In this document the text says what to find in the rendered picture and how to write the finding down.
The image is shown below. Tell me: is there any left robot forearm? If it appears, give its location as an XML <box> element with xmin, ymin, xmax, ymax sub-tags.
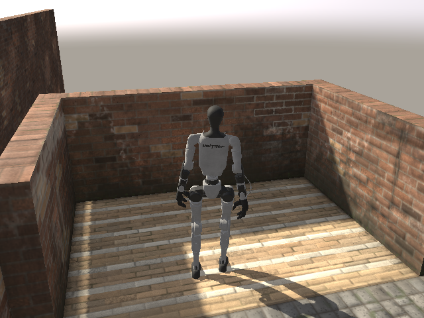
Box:
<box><xmin>177</xmin><ymin>160</ymin><xmax>190</xmax><ymax>192</ymax></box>

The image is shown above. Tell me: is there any robot right upper arm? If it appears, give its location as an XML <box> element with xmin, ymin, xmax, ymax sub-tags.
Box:
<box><xmin>228</xmin><ymin>135</ymin><xmax>242</xmax><ymax>174</ymax></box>

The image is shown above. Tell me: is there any right robot forearm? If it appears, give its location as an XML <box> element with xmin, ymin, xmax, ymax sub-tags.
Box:
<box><xmin>235</xmin><ymin>164</ymin><xmax>247</xmax><ymax>200</ymax></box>

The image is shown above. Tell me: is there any left robot hand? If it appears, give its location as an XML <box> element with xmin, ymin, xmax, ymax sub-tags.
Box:
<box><xmin>176</xmin><ymin>190</ymin><xmax>190</xmax><ymax>208</ymax></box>

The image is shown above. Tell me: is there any right robot hand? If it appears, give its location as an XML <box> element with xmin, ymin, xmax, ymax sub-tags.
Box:
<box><xmin>233</xmin><ymin>199</ymin><xmax>248</xmax><ymax>219</ymax></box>

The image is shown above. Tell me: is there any humanoid robot torso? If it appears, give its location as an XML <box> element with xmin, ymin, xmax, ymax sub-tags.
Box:
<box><xmin>198</xmin><ymin>131</ymin><xmax>229</xmax><ymax>199</ymax></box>

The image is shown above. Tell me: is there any robot left upper arm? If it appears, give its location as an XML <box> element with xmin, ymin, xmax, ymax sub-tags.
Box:
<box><xmin>184</xmin><ymin>133</ymin><xmax>201</xmax><ymax>170</ymax></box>

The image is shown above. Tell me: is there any robot left foot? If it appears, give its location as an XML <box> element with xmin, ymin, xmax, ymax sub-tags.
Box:
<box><xmin>191</xmin><ymin>262</ymin><xmax>201</xmax><ymax>279</ymax></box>

